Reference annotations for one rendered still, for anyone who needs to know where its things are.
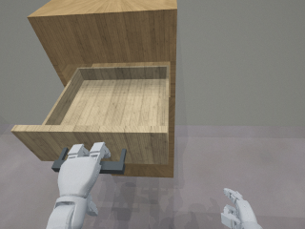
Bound cabinet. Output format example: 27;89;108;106
27;0;177;178

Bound handle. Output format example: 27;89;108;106
51;147;127;175

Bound robot left forearm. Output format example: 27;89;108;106
46;195;88;229

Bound drawer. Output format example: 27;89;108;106
10;65;170;165

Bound left robot hand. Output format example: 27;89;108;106
57;142;111;217

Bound right robot hand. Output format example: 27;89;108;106
221;188;257;229

